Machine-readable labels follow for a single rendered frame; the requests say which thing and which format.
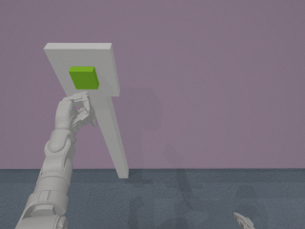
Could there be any robot right hand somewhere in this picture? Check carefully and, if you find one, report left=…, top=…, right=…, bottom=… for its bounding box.
left=233, top=212, right=255, bottom=229

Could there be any left robot upper arm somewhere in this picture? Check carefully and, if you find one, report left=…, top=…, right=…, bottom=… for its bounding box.
left=16, top=214, right=68, bottom=229

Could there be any robot left hand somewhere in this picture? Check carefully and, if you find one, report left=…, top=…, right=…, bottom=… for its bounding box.
left=54, top=92, right=97, bottom=135

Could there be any button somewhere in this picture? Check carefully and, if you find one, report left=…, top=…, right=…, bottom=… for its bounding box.
left=69, top=66, right=99, bottom=90

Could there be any panel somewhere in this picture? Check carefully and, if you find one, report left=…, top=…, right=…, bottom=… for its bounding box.
left=43, top=43, right=129, bottom=178

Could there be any left robot forearm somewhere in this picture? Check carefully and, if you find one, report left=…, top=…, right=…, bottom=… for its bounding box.
left=14, top=129, right=76, bottom=229

